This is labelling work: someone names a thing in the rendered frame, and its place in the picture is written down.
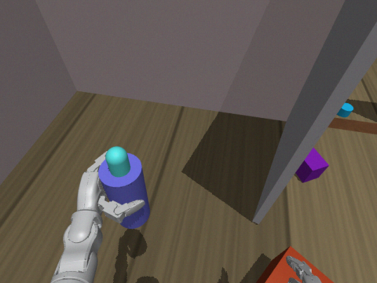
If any right robot hand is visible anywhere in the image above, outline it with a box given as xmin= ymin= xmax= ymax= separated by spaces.
xmin=286 ymin=256 xmax=322 ymax=283

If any left robot hand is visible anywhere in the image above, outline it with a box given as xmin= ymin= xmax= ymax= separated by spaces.
xmin=77 ymin=151 xmax=145 ymax=223

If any left robot arm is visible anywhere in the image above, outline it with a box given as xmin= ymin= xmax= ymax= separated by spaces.
xmin=50 ymin=209 xmax=103 ymax=283

